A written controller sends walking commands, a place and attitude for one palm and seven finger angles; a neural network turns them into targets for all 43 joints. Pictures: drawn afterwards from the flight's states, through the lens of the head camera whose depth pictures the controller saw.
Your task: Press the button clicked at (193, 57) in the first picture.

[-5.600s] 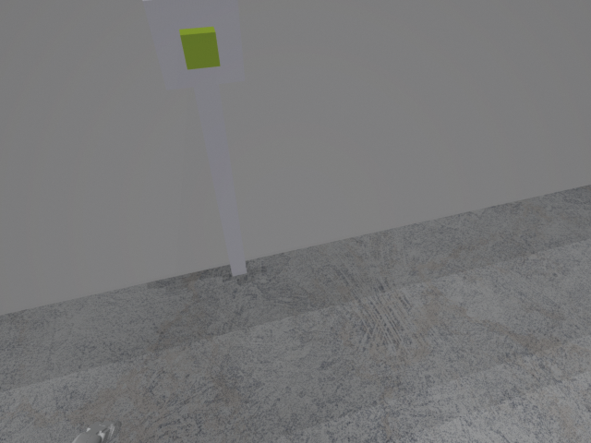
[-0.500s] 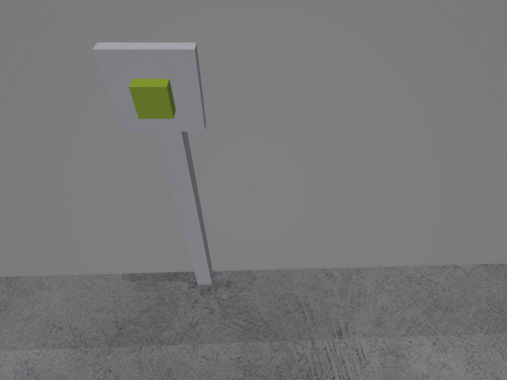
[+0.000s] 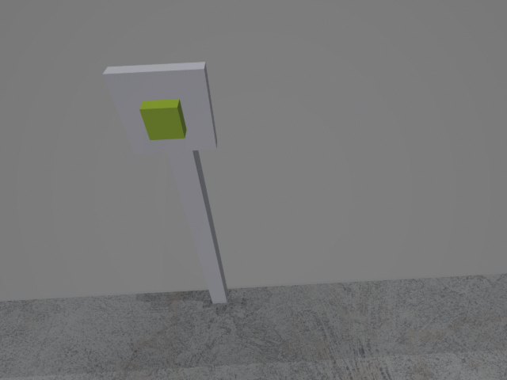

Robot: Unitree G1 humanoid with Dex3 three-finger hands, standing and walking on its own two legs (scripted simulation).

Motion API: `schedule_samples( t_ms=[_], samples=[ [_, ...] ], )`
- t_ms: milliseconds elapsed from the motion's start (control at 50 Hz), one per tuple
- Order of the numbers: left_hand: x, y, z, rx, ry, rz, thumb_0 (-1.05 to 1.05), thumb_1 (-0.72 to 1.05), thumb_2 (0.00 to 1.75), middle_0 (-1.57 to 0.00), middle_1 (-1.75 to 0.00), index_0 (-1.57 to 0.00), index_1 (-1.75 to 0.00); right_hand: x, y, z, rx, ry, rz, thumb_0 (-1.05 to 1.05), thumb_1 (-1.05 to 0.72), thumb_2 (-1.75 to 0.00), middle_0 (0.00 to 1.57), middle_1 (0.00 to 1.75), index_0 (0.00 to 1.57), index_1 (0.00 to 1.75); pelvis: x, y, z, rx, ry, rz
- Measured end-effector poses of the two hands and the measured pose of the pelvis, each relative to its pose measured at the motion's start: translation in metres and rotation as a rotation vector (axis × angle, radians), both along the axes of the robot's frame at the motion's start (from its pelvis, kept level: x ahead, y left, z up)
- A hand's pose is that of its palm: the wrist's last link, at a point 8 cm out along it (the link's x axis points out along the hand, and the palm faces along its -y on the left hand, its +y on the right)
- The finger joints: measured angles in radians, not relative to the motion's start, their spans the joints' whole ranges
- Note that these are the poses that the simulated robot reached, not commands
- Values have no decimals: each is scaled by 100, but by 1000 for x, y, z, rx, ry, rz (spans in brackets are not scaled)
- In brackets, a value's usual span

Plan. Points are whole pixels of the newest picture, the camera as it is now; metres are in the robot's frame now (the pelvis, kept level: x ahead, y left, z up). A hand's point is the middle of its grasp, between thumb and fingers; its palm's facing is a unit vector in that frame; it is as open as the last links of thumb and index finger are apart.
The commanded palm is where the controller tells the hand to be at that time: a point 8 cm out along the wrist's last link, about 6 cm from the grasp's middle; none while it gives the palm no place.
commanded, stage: look again from close up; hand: left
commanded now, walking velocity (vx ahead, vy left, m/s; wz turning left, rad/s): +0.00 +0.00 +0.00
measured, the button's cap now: (164, 119) +0.54 +0.20 +0.15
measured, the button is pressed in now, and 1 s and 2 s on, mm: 0 0 0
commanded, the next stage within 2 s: raise the hand and make a fist in 0.14 s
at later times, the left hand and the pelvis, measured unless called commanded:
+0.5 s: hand (161, 306) +0.22 +0.16 +0.03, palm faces +0.19 -0.98 -0.05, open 6.5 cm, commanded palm +0.12 +0.22 -0.03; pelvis -0.01 -0.03 -0.02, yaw +1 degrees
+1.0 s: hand (159, 332) +0.19 +0.15 +0.02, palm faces -0.05 -1.00 -0.04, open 3.3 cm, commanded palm +0.13 +0.23 +0.04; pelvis -0.03 -0.04 -0.05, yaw +2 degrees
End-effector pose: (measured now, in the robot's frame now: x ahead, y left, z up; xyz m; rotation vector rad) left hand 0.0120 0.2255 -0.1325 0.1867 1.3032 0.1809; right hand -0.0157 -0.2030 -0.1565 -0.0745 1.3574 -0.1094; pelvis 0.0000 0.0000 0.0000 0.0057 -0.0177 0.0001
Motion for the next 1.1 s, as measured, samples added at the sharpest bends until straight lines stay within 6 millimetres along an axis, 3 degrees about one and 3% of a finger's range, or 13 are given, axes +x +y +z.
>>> schedule_samples(
  t_ms=[260, 280, 340, 420, 460, 500, 560, 640, 700, 780, 880, 980, 1100],
  samples=[
    [5, -10, -3, -9, 49, 0, 0, 92, 90, -20, -30, -20, -30, 13, -20, 6, -32, 33, 6, 1, -91, -89, 20, 30, 20, 30, 10, -9, 2, 0, 1, -1],
    [12, -9, 1, -15, 1, 51, 1, 93, 90, -20, -30, -20, -30, 18, -23, 8, -40, 5, 0, 1, -91, -89, 20, 30, 20, 30, 9, -10, 1, -2, 6, -1],
    [69, -3, 45, 39, -390, 89, 2, 93, 90, -21, -32, -22, -32, 44, -41, 21, -111, -185, 9, 2, -91, -89, 20, 30, 20, 30, 8, -14, -1, 8, 16, -2],
    [146, -8, 121, 50, -871, 59, 2, 93, 90, -26, -37, -26, -37, 98, -66, 37, -163, -452, 23, 2, -91, -89, 20, 30, 20, 30, 3, -18, -6, 4, 38, 25],
    [171, -13, 152, 30, -1091, 11, 2, 92, 90, -30, -41, -30, -41, 128, -77, 49, -180, -583, 31, 2, -91, -89, 20, 30, 20, 30, -1, -22, -11, 7, 70, 20],
    [181, -20, 167, -19, -1263, -41, 1, 92, 90, -34, -46, -34, -46, 155, -85, 62, -190, -697, 45, 2, -91, -89, 20, 30, 20, 30, -5, -28, -19, 13, 107, 8],
    [168, -30, 158, -102, -1366, -122, 0, 92, 90, -41, -54, -41, -54, 189, -93, 80, -198, -825, 89, 2, -91, -89, 20, 30, 20, 30, -11, -37, -32, 18, 141, 1],
    [122, -29, 116, -151, -1203, -104, 0, 91, 90, -51, -65, -52, -65, 220, -95, 94, -211, -915, 158, 2, -91, -89, 20, 30, 20, 30, -16, -46, -45, 15, 161, 13],
    [87, -17, 103, -88, -1115, -15, 1, 90, 90, -60, -74, -60, -74, 233, -89, 95, -209, -938, 196, 1, -90, -89, 20, 30, 20, 30, -17, -49, -50, 1, 166, 33],
    [73, -1, 128, 51, -1254, 34, 2, 90, 90, -71, -86, -71, -85, 232, -70, 77, -170, -909, 246, 1, -90, -89, 19, 30, 20, 30, -22, -50, -56, -22, 167, 60],
    [113, -12, 163, -20, -1453, -154, 2, 90, 90, -84, -100, -84, -100, 202, -47, 45, -89, -818, 244, 1, -90, -89, 20, 30, 20, 30, -31, -48, -59, -42, 154, 70],
    [156, -21, 161, -181, -1272, -266, 1, 90, 90, -98, -115, -98, -115, 157, -42, 33, -57, -720, 111, 2, -90, -89, 20, 30, 21, 30, -30, -41, -48, -26, 144, 42],
    [150, 6, 177, -75, -1242, -90, 2, 90, 90, -114, -133, -114, -133, 124, -54, 39, -111, -655, 22, 2, -90, -89, 20, 30, 20, 30, -20, -31, -35, -13, 124, 11]
  ],
)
